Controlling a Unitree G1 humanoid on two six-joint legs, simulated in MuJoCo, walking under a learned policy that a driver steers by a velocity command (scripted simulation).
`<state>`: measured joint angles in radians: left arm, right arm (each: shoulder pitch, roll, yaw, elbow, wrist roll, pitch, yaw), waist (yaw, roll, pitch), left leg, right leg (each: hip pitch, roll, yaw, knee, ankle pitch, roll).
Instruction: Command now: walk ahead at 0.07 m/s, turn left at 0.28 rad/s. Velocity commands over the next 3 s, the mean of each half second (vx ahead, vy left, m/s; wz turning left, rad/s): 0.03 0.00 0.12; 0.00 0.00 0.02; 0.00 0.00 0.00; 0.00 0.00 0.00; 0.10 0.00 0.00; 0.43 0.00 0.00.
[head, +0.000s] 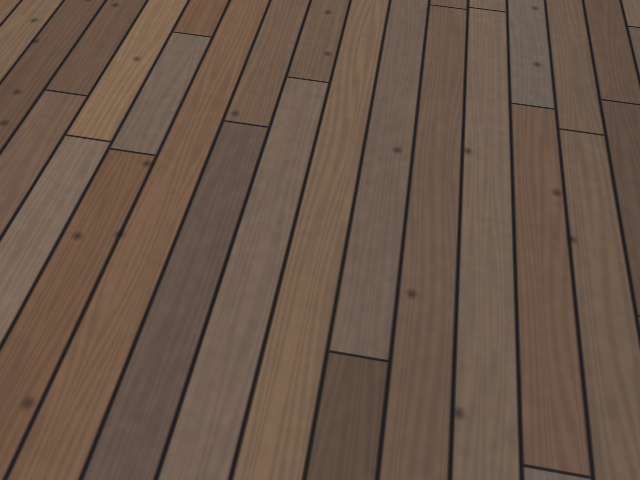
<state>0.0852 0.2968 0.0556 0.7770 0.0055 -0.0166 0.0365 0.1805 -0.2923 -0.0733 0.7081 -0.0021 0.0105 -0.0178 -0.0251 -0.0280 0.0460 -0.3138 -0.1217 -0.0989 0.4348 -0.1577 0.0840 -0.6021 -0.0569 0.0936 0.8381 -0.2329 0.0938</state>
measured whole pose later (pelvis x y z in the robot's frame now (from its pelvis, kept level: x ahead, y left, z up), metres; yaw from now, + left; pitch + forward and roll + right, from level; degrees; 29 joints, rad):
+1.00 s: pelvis +0.06 -0.05 +0.00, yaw +2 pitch -2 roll +0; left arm 0.14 0.25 0.03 1.03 0.00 -0.01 0.03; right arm 0.21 -0.23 -0.04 0.95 -0.01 0.00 -0.03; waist 0.01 0.00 0.05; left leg -0.15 -0.04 -0.09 0.49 -0.30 0.01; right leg -0.22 0.01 0.02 0.50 -0.24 0.00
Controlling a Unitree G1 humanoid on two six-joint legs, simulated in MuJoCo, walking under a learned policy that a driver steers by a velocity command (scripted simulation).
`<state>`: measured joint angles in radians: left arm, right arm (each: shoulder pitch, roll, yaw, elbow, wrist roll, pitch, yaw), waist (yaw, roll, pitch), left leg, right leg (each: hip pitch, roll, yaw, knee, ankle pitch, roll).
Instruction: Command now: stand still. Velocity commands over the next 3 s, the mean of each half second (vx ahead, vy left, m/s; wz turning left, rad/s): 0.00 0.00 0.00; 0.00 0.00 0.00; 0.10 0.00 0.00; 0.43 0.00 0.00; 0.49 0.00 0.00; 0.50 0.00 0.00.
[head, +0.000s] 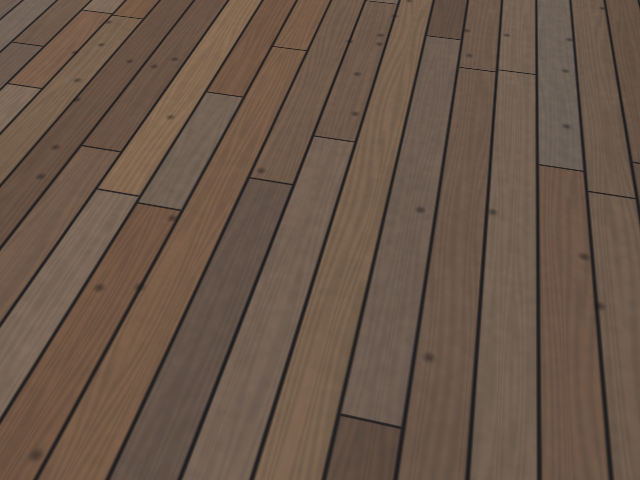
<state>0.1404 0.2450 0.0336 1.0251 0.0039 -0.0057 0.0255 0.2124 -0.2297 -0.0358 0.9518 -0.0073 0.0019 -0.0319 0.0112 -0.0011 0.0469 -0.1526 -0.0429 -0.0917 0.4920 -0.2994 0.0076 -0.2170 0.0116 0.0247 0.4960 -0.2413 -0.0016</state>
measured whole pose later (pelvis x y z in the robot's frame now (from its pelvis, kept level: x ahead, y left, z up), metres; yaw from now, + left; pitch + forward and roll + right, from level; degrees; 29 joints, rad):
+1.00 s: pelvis +0.00 -0.01 +0.00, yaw -1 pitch -1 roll +0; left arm 0.23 0.20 0.01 1.09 0.00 -0.01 0.04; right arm 0.29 -0.18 -0.01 1.10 0.00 -0.01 -0.04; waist 0.01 0.00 0.04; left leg -0.17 -0.02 -0.08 0.48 -0.29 -0.01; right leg -0.25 0.03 0.03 0.50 -0.23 -0.02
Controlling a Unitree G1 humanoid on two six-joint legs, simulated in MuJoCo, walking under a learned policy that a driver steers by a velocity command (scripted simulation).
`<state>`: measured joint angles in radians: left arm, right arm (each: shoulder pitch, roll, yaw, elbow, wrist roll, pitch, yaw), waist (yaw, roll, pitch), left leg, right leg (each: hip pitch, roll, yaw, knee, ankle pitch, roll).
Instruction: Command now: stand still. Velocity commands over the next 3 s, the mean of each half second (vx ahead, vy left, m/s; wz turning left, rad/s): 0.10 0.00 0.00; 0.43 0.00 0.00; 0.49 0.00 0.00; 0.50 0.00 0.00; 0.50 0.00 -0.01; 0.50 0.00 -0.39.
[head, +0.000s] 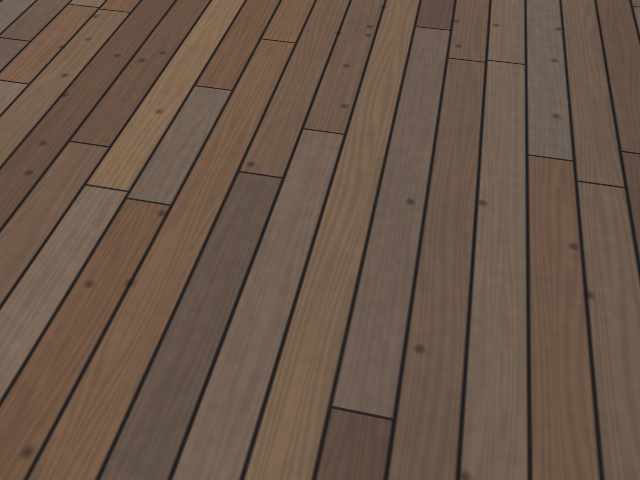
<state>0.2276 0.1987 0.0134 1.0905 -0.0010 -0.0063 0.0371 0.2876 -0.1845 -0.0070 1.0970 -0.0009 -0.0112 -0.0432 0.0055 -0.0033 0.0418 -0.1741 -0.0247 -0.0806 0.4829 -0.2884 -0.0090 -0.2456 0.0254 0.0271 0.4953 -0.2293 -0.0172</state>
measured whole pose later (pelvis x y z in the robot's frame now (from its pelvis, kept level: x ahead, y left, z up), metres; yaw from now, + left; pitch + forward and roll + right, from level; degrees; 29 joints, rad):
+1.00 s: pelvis +0.27 -0.01 -0.02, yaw +1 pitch +2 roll +0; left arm -0.03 0.24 0.04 0.85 -0.02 -0.11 -0.04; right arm 0.50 -0.21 -0.03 1.05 0.01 -0.08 -0.01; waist -0.05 0.01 0.05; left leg -0.07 0.00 -0.06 0.90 -0.47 0.02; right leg -0.50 0.03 -0.07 0.59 -0.13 -0.08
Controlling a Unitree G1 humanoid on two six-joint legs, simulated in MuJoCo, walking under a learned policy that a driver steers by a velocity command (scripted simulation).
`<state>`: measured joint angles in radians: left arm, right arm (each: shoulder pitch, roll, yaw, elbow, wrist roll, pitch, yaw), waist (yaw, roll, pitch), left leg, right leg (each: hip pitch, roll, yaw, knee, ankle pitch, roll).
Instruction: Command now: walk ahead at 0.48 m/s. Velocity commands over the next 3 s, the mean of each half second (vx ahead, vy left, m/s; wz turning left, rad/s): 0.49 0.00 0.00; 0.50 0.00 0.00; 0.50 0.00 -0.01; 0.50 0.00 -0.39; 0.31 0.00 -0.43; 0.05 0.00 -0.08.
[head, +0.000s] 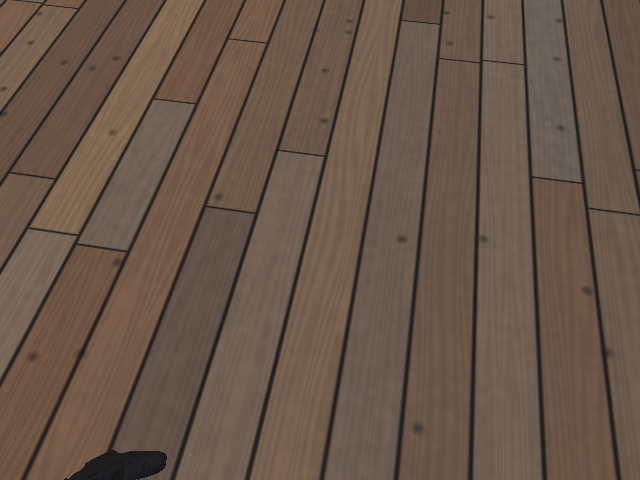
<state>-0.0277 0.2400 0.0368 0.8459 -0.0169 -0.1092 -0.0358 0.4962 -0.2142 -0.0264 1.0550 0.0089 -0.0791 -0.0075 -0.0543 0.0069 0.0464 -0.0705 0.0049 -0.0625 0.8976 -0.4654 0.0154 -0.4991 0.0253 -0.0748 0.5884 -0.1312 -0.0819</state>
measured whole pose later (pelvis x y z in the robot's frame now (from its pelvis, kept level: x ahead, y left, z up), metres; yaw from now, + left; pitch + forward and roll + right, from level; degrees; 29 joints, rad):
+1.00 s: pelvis +0.58 +0.02 +0.01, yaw -1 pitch +2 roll +2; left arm 0.02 0.24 0.04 0.85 -0.02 -0.09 -0.04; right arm 0.40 -0.25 -0.07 1.00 0.02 -0.07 -0.01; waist -0.07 -0.03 0.01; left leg 0.09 -0.02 0.06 0.25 -0.37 0.00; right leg -0.55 -0.05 -0.02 0.51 -0.02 -0.06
